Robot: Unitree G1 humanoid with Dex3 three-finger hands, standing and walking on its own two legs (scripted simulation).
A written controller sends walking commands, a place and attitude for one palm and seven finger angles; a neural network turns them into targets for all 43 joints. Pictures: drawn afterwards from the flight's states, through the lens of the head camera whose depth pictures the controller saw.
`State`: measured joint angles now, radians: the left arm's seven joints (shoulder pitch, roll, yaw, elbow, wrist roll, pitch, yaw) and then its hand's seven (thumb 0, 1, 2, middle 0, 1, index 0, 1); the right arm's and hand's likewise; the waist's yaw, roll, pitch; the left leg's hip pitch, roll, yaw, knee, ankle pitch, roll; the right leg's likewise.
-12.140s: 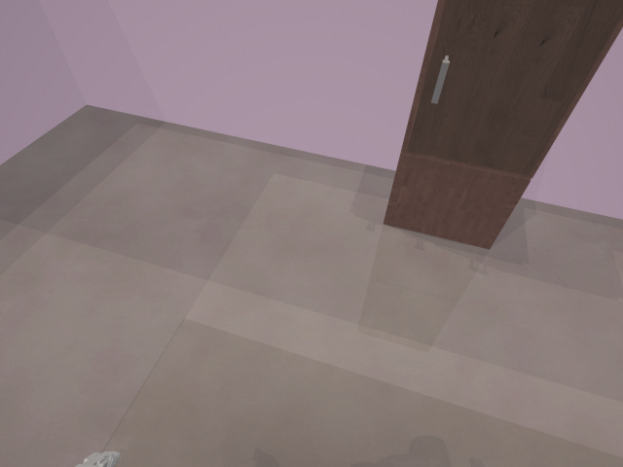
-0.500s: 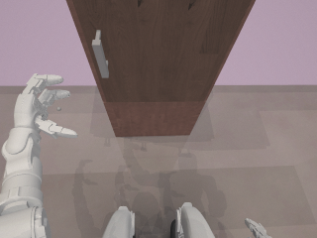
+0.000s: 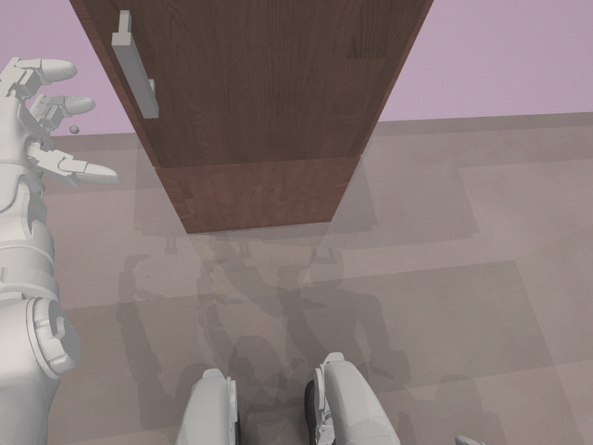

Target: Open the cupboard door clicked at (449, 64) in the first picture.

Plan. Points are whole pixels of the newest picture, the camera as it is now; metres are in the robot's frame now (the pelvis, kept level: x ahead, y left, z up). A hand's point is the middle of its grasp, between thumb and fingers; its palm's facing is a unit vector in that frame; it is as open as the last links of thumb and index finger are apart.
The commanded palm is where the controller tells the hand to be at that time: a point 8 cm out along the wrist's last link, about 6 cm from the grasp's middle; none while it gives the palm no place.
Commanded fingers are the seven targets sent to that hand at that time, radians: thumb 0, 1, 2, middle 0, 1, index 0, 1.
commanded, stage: move the hooked fingers beside the handle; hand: left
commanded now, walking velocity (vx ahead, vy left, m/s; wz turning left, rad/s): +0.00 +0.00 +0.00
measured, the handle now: (138, 68) +0.60 +0.18 +0.06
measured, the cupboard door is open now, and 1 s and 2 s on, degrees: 0 0 0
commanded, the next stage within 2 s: slide the fingers in behind the handle in 1.10 s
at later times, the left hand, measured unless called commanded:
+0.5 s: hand (85, 96) +0.55 +0.24 +0.05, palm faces +0.06 -1.00 -0.02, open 14.0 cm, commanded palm +0.52 +0.27 +0.05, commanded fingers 0.00 -0.50 0.30 -0.30 -1.20 -0.30 -1.20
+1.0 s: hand (87, 104) +0.55 +0.24 +0.05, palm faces +0.06 -1.00 -0.01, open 14.0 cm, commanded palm +0.53 +0.27 +0.05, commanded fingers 0.00 -0.50 0.30 -0.30 -1.20 -0.30 -1.20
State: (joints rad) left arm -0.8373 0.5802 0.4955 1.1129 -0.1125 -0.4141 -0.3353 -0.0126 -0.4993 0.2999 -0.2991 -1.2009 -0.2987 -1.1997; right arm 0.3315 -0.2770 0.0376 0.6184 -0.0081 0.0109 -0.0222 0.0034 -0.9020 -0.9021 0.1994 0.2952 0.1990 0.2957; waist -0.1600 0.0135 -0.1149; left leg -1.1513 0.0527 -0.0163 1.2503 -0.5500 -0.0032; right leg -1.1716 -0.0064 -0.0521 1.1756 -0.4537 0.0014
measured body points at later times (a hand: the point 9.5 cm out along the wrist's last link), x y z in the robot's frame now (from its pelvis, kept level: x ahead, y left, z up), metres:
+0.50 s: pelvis +0.00 +0.01 -0.01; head +0.19 +0.04 +0.40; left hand +0.54 +0.29 +0.06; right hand -0.01 -0.25 -0.11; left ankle +0.01 +0.12 -0.63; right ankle +0.05 -0.12 -0.63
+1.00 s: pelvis +0.01 +0.01 +0.00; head +0.19 +0.05 +0.41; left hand +0.54 +0.29 +0.05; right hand +0.02 -0.26 -0.11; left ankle +0.01 +0.12 -0.63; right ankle +0.05 -0.12 -0.63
